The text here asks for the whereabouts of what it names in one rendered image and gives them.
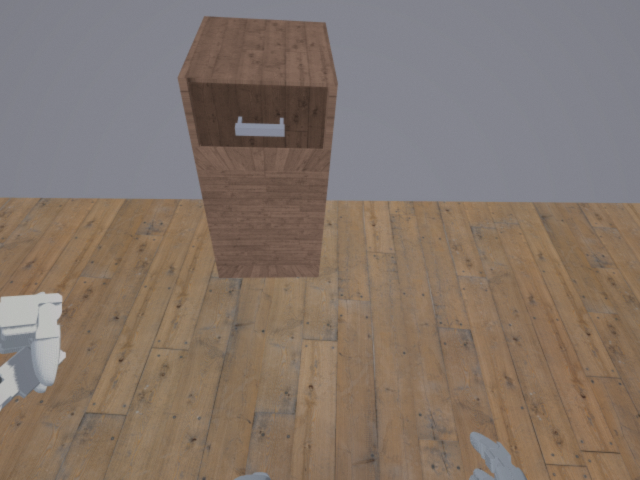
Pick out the handle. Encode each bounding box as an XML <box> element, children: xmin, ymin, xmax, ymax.
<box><xmin>235</xmin><ymin>116</ymin><xmax>285</xmax><ymax>137</ymax></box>

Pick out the drawer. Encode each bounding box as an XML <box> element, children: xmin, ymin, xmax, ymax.
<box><xmin>189</xmin><ymin>82</ymin><xmax>328</xmax><ymax>149</ymax></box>

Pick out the robot left hand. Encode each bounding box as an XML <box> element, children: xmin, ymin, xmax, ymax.
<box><xmin>0</xmin><ymin>292</ymin><xmax>66</xmax><ymax>411</ymax></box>

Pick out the robot right hand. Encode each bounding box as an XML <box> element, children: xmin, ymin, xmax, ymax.
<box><xmin>469</xmin><ymin>432</ymin><xmax>527</xmax><ymax>480</ymax></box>

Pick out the cabinet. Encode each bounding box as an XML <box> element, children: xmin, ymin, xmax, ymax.
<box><xmin>178</xmin><ymin>16</ymin><xmax>338</xmax><ymax>278</ymax></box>

